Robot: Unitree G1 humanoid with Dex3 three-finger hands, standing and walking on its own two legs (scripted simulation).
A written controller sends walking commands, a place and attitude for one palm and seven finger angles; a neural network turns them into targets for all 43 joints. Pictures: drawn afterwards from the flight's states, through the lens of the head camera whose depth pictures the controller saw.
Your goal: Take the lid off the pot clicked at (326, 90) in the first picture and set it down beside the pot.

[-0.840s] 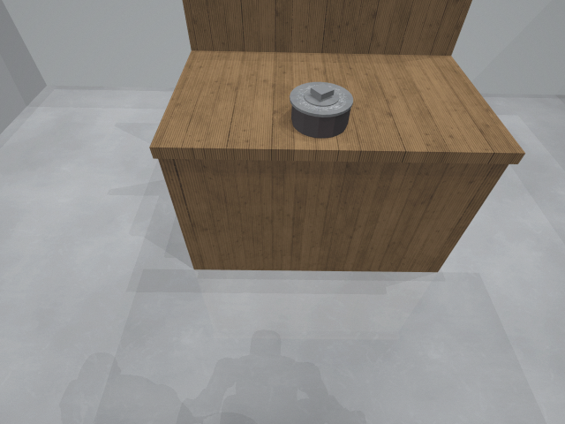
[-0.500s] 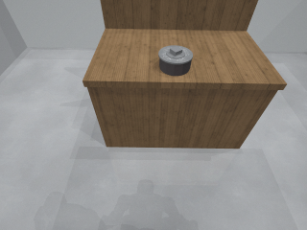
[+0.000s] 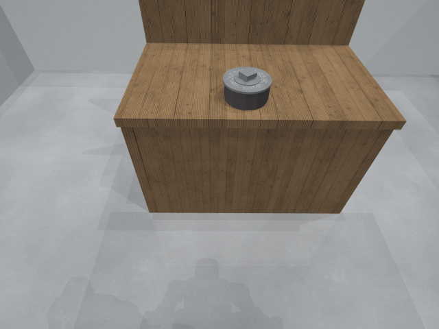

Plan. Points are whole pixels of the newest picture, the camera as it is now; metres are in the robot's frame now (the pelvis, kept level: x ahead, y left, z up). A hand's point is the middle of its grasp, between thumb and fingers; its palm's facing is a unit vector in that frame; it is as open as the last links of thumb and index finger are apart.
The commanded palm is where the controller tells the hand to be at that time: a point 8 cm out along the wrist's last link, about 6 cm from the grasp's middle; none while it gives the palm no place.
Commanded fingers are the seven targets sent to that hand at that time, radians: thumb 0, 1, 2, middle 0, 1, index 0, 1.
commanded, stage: walk to a spot facing it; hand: left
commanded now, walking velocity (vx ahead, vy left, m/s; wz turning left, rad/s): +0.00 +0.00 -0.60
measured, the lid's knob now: (247, 74) +0.94 -0.03 -0.01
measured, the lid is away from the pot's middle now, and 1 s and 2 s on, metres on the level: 0.00 0.00 0.00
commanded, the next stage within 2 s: turn to face it in 1.46 s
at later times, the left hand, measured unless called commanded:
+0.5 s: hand out of the picture +0.04 +0.17 -0.17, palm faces -0.14 -0.96 -0.25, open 7.4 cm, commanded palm none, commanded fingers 0.00 0.90 0.90 -0.20 -0.30 -0.20 -0.30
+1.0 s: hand (166, 307) +0.20 +0.13 -0.16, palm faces -0.53 -0.82 -0.23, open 7.4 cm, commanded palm none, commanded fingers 0.00 0.90 0.90 -0.20 -0.30 -0.20 -0.30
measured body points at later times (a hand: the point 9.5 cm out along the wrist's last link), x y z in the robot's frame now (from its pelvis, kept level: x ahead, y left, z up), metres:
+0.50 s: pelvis -0.02 -0.02 -0.01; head +0.01 -0.05 +0.44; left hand +0.05 +0.22 -0.15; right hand +0.02 -0.29 -0.16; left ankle +0.00 +0.14 -0.68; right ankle +0.00 -0.11 -0.74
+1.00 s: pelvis +0.00 -0.01 +0.00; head +0.02 -0.01 +0.45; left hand +0.23 +0.17 -0.14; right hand -0.14 -0.23 -0.14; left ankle +0.02 +0.15 -0.74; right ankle -0.01 -0.17 -0.70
